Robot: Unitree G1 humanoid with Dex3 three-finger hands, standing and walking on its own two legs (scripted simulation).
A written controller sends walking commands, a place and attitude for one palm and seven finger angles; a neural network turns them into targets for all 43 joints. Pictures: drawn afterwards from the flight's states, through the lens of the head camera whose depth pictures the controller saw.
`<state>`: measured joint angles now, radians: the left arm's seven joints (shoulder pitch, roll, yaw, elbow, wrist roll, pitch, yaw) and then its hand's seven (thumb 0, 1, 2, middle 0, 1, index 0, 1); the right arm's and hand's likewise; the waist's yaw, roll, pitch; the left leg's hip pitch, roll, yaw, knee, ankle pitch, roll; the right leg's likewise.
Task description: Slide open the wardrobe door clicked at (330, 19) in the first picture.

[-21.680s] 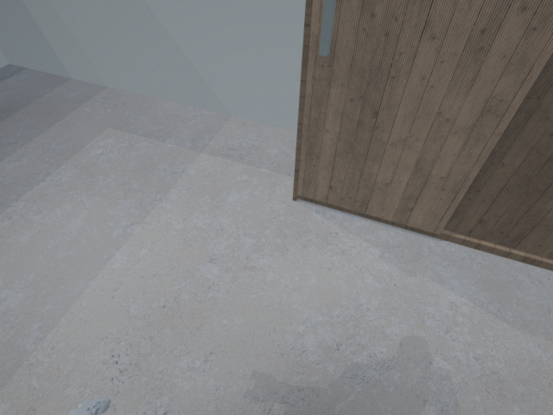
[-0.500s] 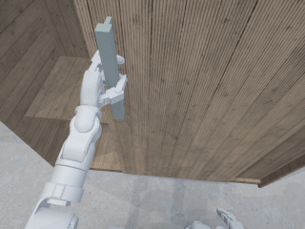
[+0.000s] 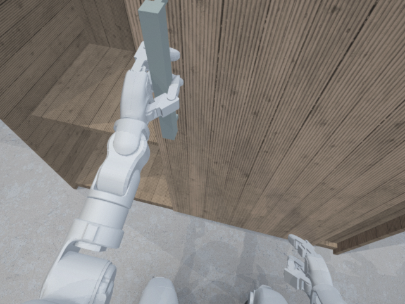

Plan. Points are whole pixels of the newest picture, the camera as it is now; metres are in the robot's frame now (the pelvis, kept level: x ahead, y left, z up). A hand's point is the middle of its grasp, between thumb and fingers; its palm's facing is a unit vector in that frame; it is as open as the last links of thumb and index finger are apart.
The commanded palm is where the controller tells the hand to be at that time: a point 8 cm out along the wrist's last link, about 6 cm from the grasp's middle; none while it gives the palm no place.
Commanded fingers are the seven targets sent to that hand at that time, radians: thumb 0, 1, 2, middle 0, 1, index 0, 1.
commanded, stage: step sideways, sliding the door along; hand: left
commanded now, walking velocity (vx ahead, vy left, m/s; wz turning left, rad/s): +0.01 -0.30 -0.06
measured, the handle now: (167, 80) +0.45 +0.17 +0.15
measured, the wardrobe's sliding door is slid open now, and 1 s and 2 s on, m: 0.54 0.57 0.57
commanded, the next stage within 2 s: stop walking and hold the door there in 0.32 s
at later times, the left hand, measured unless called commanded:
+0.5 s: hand (193, 100) +0.41 +0.11 +0.15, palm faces +0.30 -0.94 -0.13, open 6.7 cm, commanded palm +0.37 +0.14 +0.14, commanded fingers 0.00 0.90 0.90 -0.45 -1.40 -0.45 -1.40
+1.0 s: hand (193, 99) +0.41 +0.11 +0.15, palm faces +0.45 -0.88 -0.18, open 6.7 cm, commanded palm +0.37 +0.14 +0.14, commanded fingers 0.00 0.90 0.90 -0.45 -1.40 -0.45 -1.40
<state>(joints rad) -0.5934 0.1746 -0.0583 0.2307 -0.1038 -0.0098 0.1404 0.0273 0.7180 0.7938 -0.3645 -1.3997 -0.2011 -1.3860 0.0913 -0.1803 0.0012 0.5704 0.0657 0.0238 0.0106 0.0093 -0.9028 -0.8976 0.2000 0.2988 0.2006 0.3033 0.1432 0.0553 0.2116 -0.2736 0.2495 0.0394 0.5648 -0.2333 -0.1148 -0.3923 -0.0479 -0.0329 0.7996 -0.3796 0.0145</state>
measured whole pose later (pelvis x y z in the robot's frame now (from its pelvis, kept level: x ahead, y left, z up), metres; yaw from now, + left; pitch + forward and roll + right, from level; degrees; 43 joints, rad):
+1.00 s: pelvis +0.01 -0.16 +0.00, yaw -5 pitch -2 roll -2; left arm -0.39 0.47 0.36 0.55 -0.06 -0.07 0.16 -0.08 0.62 0.78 -0.41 -1.37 -0.24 -1.33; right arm 0.27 -0.30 -0.01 0.68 0.05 -0.06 -0.09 0.01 -0.90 -0.90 0.20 0.30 0.20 0.30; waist -0.03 0.01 -0.01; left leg -0.28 0.05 0.15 0.52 -0.22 0.05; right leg -0.29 -0.03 -0.05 0.65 -0.39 0.01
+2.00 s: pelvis -0.01 -0.09 +0.00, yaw -6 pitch -1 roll +1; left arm -0.50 0.37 0.23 0.51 -0.08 -0.08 0.14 -0.15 0.68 0.76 -0.45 -1.40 -0.30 -1.40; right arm 0.19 -0.18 0.06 0.68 0.05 -0.05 -0.08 0.01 -0.90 -0.90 0.20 0.30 0.20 0.30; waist 0.03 0.01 0.07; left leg -0.29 -0.03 0.15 0.52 -0.21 0.08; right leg -0.31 -0.02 -0.08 0.70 -0.42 0.02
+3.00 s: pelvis -0.01 -0.12 +0.00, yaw -5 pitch +1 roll +0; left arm -0.56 0.42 0.32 0.60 -0.01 0.01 0.10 -0.03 0.06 0.50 -0.45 -1.39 -0.43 -1.40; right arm 0.26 -0.26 0.01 0.72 0.02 -0.08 -0.03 0.01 -0.90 -0.90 0.20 0.30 0.21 0.30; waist 0.00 0.01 0.00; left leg -0.34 0.02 0.11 0.53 -0.21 0.04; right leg -0.27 0.04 -0.12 0.51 -0.27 -0.08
